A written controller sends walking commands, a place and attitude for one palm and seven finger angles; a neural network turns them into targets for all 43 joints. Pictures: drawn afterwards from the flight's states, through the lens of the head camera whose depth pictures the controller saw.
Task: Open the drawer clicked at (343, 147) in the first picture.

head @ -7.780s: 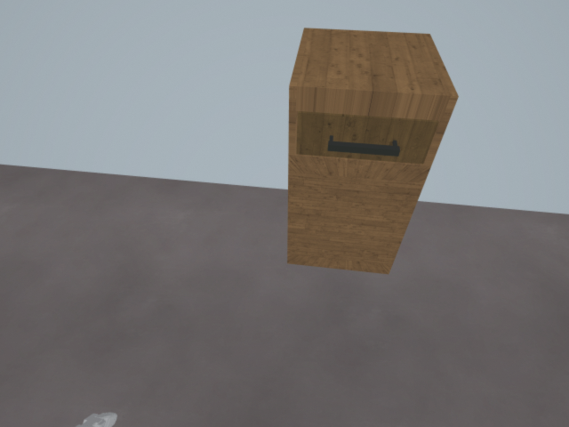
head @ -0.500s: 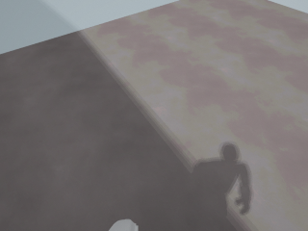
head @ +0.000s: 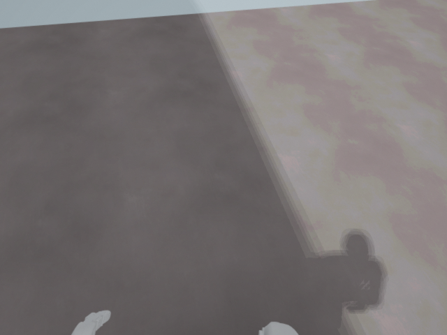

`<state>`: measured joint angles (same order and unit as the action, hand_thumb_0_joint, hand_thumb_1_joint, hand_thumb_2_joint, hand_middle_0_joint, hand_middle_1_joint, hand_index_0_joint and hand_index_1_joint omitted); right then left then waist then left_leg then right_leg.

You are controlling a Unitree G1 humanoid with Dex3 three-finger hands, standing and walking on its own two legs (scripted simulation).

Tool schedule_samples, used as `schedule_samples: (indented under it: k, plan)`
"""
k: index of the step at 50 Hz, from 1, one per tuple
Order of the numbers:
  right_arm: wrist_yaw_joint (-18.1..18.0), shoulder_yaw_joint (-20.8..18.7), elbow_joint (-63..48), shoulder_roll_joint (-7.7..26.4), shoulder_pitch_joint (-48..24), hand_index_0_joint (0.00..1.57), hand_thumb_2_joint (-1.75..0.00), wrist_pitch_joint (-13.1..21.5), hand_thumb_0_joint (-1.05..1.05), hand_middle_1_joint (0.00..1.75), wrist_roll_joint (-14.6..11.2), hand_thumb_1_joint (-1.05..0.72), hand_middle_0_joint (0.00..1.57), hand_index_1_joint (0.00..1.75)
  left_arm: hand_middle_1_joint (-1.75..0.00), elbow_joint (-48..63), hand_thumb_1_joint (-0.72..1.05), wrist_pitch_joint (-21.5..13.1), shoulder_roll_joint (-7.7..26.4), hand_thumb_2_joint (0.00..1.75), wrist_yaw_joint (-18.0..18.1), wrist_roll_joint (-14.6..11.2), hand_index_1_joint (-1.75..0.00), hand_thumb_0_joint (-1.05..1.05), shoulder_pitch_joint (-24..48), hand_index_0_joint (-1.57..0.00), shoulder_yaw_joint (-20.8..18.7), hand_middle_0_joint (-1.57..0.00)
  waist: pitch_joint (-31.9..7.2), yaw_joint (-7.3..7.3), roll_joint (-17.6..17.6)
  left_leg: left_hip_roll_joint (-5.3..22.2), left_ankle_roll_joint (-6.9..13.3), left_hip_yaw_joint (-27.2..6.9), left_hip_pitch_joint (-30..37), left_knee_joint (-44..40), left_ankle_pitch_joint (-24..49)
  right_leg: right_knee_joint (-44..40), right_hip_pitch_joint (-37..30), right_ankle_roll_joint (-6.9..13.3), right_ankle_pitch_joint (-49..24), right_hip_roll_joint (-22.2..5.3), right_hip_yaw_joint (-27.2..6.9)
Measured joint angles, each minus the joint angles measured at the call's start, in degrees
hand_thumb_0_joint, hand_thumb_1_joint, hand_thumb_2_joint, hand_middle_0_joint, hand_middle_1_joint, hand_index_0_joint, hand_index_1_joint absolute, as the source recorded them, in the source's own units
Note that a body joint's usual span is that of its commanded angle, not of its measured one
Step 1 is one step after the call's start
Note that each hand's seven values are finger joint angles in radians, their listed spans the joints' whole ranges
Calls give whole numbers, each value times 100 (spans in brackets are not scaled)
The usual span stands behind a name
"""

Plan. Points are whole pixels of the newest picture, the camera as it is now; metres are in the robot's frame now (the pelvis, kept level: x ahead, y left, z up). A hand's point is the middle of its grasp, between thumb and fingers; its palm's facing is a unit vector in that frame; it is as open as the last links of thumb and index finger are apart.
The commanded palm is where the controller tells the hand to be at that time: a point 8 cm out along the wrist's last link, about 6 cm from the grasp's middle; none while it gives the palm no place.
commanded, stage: turn to face it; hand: left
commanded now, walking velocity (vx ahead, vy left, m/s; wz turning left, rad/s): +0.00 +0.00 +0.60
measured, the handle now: out of the picture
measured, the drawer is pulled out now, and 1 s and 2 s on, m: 0.00 0.00 0.00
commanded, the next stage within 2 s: none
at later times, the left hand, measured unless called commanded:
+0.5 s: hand out of the picture +0.00 +0.17 -0.16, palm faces +0.33 -0.91 -0.26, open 7.4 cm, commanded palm none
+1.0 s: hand out of the picture -0.04 +0.26 -0.16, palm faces +0.60 -0.77 -0.22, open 7.4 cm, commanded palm none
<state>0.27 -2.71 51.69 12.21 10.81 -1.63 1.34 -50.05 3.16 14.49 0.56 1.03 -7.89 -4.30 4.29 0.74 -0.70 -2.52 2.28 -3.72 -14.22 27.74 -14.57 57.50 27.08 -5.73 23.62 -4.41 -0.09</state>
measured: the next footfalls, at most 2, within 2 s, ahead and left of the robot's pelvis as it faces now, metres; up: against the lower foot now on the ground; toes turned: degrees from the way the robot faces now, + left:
right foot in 0.16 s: +0.06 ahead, -0.15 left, +0.00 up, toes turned +5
left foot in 0.62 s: +0.01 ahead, +0.11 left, +0.00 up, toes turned +30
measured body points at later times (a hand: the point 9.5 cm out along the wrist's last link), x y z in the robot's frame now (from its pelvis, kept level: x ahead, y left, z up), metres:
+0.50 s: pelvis +0.01 -0.04 +0.00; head +0.04 -0.04 +0.45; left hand -0.01 +0.22 -0.14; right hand +0.15 -0.28 -0.15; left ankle -0.04 +0.10 -0.67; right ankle +0.02 -0.15 -0.74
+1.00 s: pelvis +0.00 +0.02 +0.01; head -0.01 +0.06 +0.45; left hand -0.07 +0.30 -0.14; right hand +0.20 -0.14 -0.12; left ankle -0.02 +0.09 -0.74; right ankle +0.10 -0.14 -0.65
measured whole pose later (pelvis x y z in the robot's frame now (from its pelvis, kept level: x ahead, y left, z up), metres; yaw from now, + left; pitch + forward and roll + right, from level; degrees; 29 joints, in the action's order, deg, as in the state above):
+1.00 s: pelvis +0.00 +0.02 +0.01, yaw +36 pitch +0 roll -3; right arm 0.4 -2.3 52.2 10.8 13.0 -1.6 1.0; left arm -50.7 3.4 15.0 0.8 1.4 -9.0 -4.5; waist 2.1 0.8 -1.5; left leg -4.1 5.1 -4.4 -13.5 24.9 -10.7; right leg 61.1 27.9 -6.4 18.8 -5.1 -1.1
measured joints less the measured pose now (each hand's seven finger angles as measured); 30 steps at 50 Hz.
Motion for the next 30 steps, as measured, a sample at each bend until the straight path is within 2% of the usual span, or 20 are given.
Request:
schedule_samples:
  k: [5, 7, 8, 9, 10, 12, 14, 17, 20, 23, 27, 30]
  plan:
    - [3, -60, 72, 29, 199, 20, -90, -68, 0, 30, 23, -90, 21, 30, -30, 156, 91, -45, -139, 90, 19, -41, -30, 0, 219, -20, 72, -20, -37, 159, 162, -93, -121, -348, -96, 140, -39, -1128, -449, 59, 74, 225, -26]
    - [3, -98, 100, 73, 278, 20, -90, -100, 0, 30, 5, -90, 21, 30, -30, 225, 91, -121, -197, 90, 16, -61, -30, 0, 233, -20, 117, -20, -66, 189, 244, -136, -207, -489, -195, 334, -127, -1984, -824, 91, -368, 316, 24]
    - [9, -122, 105, 95, 336, 20, -90, -108, 0, 30, -19, -90, 21, 30, -30, 267, 91, -187, -209, 90, 15, -56, -30, 0, 205, -20, 145, -20, -107, 183, 252, -189, -258, -541, -280, 510, -215, -2477, -1056, 181, -631, 303, 61]
    - [7, -161, 141, 139, 334, 20, -90, -125, 0, 30, -39, -90, 21, 30, -30, 261, 91, -249, -263, 90, 30, -29, -30, 0, 201, -20, 163, -20, -89, 169, 334, -178, -322, -539, -420, 898, -584, -2505, -1093, 351, -644, 329, 133]
    - [0, -196, 166, 177, 335, 20, -90, -155, 0, 30, -40, -90, 21, 30, -30, 259, 91, -277, -309, 90, 39, -12, -30, 0, 176, -20, 200, -20, -75, 187, 382, -185, -375, -453, -616, 1471, -1032, -2432, -1112, 492, -592, 307, 219]
    - [9, -263, 191, 249, 370, 20, -90, -217, 0, 30, -25, -91, 20, 30, -30, 251, 91, -283, -397, 90, 49, 2, -30, 0, 70, -20, 253, -20, -88, 221, 420, -177, -448, -212, -1009, 2669, -1366, -2466, -1258, 632, -528, 192, 402]
    - [50, -303, 227, 313, 374, 20, -90, -263, 0, 30, -6, -91, 20, 30, -30, 219, 91, -259, -455, 90, 55, 3, -30, 0, -63, -20, 266, -20, -105, 214, 412, -47, -525, 36, -1282, 3533, -1184, -2624, -1440, 651, -555, 88, 538]
    - [109, -327, 248, 378, 343, 20, -90, -303, 0, 30, 4, -91, 20, 30, -30, 146, 91, -250, -488, 90, 51, 9, -30, 0, -245, -20, 279, -20, -94, 204, 384, 192, -625, 197, -1498, 4100, -768, -2819, -1645, 633, -612, -20, 755]
    - [135, -325, 262, 400, 268, 20, -90, -347, 0, 30, 5, -91, 20, 30, -30, 74, 91, -253, -487, 90, 55, 26, -30, 0, -414, -20, 275, -20, -48, 155, 322, 379, -696, 259, -1528, 4049, -607, -2902, -1760, 612, -615, -108, 967]
    - [144, -303, 263, 395, 144, 20, -90, -378, 0, 30, -6, -91, 20, 30, -30, -14, 91, -239, -452, 90, 55, 52, -30, 0, -560, -20, 255, -20, 21, 79, 238, 498, -725, 359, -1418, 3588, -691, -2902, -1817, 571, -579, -205, 1177]
    - [156, -236, 206, 350, -88, 19, -90, -349, 0, 29, -30, -91, 20, 30, -30, -114, 91, -198, -327, 90, 39, 87, -30, 0, -720, -20, 200, -20, 126, -68, 87, 555, -669, 638, -1065, 2476, -847, -2734, -1793, 453, -461, -368, 1439]
    - [157, -172, 93, 303, -244, 19, -90, -256, 0, 29, -45, -91, 20, 30, -30, -179, 91, -162, -181, 90, 29, 91, -30, 0, -829, -20, 128, -20, 168, -187, -43, 487, -557, 863, -662, 1499, -716, -2411, -1704, 308, -270, -520, 1622]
